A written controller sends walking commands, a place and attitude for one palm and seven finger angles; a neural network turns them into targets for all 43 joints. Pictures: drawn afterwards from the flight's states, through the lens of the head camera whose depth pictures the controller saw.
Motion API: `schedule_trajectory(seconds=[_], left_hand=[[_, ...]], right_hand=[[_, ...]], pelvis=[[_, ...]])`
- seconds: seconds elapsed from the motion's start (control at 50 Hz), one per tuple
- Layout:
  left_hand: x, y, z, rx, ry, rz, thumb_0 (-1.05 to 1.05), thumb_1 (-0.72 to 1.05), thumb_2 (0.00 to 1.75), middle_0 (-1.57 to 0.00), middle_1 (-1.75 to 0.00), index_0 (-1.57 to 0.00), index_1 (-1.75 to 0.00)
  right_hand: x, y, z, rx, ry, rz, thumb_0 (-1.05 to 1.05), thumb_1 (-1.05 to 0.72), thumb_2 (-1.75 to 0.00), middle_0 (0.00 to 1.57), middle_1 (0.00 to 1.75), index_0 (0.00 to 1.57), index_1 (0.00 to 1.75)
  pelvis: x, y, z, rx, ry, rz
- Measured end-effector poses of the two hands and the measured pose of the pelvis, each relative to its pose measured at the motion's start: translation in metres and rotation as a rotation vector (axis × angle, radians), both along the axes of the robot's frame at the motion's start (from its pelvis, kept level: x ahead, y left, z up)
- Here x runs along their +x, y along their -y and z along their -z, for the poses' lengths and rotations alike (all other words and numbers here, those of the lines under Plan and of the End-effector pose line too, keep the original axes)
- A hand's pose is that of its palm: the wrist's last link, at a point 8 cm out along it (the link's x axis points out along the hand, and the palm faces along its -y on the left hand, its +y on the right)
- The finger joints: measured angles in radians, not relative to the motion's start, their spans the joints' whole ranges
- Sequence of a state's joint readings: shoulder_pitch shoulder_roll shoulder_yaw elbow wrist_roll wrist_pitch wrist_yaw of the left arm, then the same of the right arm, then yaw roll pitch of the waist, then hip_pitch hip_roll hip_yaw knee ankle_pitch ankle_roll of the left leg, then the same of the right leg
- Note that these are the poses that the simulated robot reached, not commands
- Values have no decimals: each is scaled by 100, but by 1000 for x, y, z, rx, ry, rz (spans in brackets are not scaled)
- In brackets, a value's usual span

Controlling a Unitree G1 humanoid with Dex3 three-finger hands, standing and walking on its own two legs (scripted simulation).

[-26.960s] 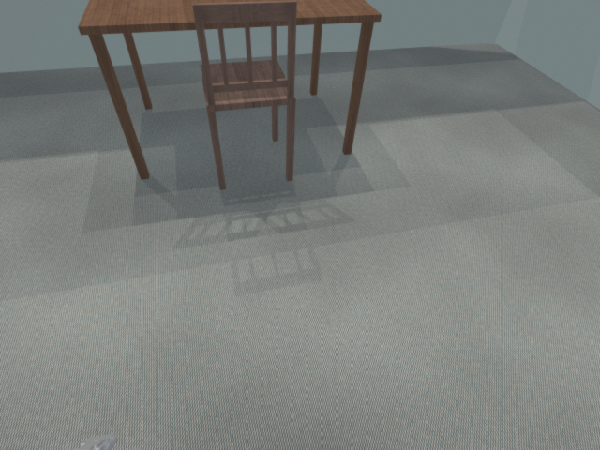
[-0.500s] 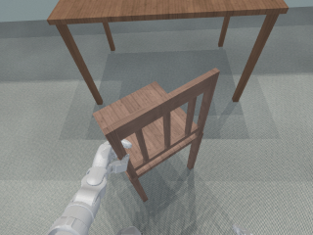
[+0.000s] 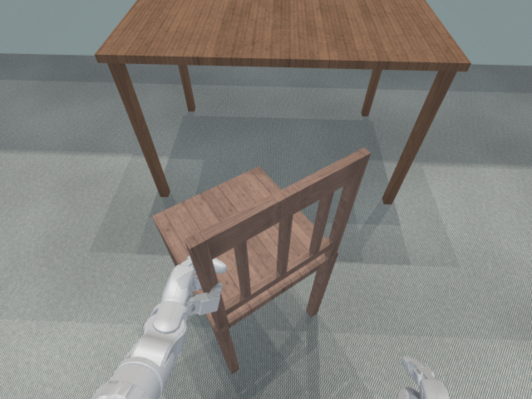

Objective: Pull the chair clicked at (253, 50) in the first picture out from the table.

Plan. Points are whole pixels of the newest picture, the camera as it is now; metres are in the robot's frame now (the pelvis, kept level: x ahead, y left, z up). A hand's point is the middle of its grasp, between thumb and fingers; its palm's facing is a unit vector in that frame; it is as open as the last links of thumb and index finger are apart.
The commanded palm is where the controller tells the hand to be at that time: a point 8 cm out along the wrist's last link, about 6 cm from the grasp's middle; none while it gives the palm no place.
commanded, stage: stop walking, hand still on the chair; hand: left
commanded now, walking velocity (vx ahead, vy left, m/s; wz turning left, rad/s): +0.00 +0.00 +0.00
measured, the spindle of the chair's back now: (283, 245) +0.42 -0.02 -0.11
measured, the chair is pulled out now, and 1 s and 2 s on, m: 0.54 0.54 0.54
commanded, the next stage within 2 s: open the thumb and straighten the fingers in 0.14 s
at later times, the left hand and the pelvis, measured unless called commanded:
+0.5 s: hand (204, 291) +0.30 +0.12 -0.07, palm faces -0.14 -0.97 -0.19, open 8.6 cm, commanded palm +0.29 +0.18 -0.05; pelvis +0.00 +0.01 -0.01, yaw +1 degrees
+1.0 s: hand (196, 281) +0.32 +0.14 -0.07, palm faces -0.09 -0.98 -0.18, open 17.1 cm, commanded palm +0.31 +0.18 -0.05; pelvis +0.01 +0.00 -0.03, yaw +1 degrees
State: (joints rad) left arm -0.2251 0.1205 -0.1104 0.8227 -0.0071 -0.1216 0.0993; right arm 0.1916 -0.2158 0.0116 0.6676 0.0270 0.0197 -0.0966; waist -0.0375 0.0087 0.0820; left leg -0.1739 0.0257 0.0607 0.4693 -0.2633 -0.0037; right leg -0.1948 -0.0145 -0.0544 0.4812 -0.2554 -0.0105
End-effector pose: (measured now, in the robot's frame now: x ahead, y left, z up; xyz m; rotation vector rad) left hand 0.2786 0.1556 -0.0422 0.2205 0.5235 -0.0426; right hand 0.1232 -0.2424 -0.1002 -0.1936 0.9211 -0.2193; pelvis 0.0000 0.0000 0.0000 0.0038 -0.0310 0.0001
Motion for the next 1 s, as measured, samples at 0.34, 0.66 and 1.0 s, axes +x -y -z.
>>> schedule_trajectory(seconds=[0.34,0.66,1.0], left_hand=[[5,-10,4,-42,5,31,8,54,78,-21,-126,-50,-144],[21,-28,9,-18,13,17,1,-35,30,-37,-115,-40,-118],[32,-36,12,-16,-2,-2,-1,-54,20,-6,-17,-6,-17]], right_hand=[[-30,-10,11,48,-92,19,1,-90,-90,20,30,21,30],[-30,15,23,27,-48,1,1,-91,-90,20,30,20,30],[-22,13,36,48,-52,-15,1,-90,-90,20,30,20,30]], pelvis=[[5,-5,2,3,-67,-8],[-2,-5,23,0,-171,-14],[5,5,32,0,-212,-20]])
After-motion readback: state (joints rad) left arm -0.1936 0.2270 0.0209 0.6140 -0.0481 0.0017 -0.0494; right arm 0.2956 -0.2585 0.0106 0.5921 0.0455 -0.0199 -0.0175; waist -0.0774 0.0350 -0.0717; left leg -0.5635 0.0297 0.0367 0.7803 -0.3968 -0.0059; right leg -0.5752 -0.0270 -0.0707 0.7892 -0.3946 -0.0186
